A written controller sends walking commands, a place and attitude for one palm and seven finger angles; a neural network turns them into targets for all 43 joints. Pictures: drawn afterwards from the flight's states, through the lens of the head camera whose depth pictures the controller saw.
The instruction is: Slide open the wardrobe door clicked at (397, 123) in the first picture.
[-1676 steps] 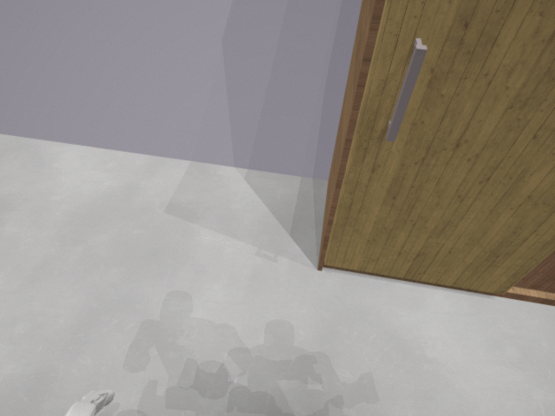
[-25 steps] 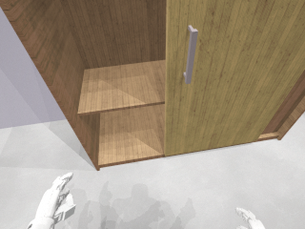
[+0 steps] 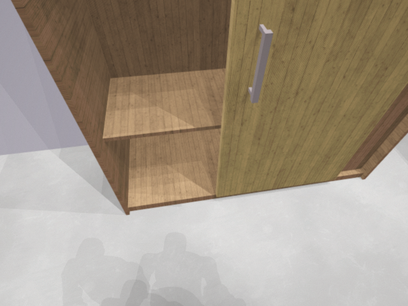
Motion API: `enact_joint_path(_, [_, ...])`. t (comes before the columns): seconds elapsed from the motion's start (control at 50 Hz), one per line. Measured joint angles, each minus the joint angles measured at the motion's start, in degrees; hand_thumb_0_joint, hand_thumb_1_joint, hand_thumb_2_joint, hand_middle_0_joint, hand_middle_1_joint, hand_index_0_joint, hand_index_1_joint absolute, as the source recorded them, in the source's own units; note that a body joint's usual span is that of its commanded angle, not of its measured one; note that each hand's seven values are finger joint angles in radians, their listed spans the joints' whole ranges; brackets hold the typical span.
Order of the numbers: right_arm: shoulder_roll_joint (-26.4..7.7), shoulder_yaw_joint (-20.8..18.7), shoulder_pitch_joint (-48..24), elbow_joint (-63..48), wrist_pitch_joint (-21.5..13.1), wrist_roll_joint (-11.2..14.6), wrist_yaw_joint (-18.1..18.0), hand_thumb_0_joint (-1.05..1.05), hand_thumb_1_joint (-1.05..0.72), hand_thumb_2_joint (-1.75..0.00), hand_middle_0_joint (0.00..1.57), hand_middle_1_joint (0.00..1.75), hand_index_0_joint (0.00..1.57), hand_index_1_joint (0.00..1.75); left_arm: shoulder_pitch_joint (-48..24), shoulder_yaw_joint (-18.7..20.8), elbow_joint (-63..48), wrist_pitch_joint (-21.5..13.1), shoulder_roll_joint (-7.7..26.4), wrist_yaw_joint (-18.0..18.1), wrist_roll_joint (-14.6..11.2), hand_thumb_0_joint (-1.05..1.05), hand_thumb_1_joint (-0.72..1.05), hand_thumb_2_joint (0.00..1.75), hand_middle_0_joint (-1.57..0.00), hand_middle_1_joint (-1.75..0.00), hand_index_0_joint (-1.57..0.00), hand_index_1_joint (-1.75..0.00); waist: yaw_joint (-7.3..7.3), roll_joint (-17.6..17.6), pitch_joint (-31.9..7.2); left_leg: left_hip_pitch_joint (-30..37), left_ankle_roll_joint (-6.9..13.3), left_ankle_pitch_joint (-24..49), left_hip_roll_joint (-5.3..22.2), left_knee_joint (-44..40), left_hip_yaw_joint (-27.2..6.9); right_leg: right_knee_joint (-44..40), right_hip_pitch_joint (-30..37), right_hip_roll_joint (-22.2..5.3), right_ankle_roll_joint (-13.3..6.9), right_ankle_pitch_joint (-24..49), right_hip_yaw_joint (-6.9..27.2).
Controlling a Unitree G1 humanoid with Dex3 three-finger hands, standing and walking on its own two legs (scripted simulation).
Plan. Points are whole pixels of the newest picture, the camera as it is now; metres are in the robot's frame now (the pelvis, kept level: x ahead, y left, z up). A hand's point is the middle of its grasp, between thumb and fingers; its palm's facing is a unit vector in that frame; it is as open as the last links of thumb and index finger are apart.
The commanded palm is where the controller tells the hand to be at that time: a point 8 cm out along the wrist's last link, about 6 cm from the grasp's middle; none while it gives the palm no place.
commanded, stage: let the arm hang, fingers relaxed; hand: left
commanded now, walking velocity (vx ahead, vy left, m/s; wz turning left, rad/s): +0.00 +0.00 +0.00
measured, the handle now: (257, 66) +0.73 -0.12 +0.08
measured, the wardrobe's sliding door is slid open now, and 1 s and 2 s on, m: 0.48 0.48 0.48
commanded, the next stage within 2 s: look to check the result in 0.46 s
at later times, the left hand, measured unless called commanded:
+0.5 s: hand out of the picture +0.00 +0.18 -0.18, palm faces -0.01 -0.99 -0.17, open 7.4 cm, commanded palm none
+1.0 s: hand out of the picture +0.02 +0.17 -0.18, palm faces -0.01 -0.99 -0.16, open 7.4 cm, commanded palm none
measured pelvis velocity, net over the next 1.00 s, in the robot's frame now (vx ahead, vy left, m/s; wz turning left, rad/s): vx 0.02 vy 0.00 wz -0.01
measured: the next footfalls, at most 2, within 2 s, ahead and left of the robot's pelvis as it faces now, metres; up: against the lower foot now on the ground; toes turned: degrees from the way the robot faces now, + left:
none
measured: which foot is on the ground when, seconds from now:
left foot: down 0.00-1.00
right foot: down 0.00-1.00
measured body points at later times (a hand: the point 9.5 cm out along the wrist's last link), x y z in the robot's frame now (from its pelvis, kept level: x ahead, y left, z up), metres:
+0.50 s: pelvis +0.01 +0.01 +0.00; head +0.03 +0.01 +0.45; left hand +0.00 +0.23 -0.16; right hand +0.01 -0.21 -0.16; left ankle +0.04 +0.08 -0.74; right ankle -0.01 -0.13 -0.74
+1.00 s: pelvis +0.02 +0.00 +0.00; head +0.04 +0.01 +0.45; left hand +0.02 +0.22 -0.16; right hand +0.02 -0.22 -0.16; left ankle +0.04 +0.08 -0.74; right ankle -0.01 -0.13 -0.74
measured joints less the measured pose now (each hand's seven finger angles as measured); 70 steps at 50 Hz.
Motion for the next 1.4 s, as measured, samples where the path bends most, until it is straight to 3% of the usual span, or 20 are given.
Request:
enact_joint_path(0.28, [0.44, -0.23, -0.9, 2.4, -1.02, 0.06, -0.17, 0.01, -0.91, -0.9, 0.2, 0.3, 0.2, 0.3, -2.51, -0.45, 1.36, -0.87, -3.0, 0.17, 0.28, 0.01, 0.91, 0.9, -0.2, -0.3, -0.2, -0.3, -0.07, -1.59, -1.21, 1.79, 0.79, 1.06, -1.02, -2.69, 1.08, -0.99, 0.71, -0.98, 0.81, 0.56, 1.04])
enact_joint_path(1.4, [0.94, 0.18, -1.45, 4.33, -1.66, 0.36, -0.87, 0.01, -0.92, -0.9, 0.2, 0.3, 0.2, 0.3, -2.39, -0.17, 2.66, -1.33, -2.92, 0.57, -0.08, 0.01, 0.91, 0.9, -0.2, -0.3, -0.2, -0.3, -0.08, -2.16, -0.38, 4.92, -0.06, -0.78, -0.54, -3.65, 0.94, -3.26, 4.37, -0.35, 0.41, -0.63, 1.02])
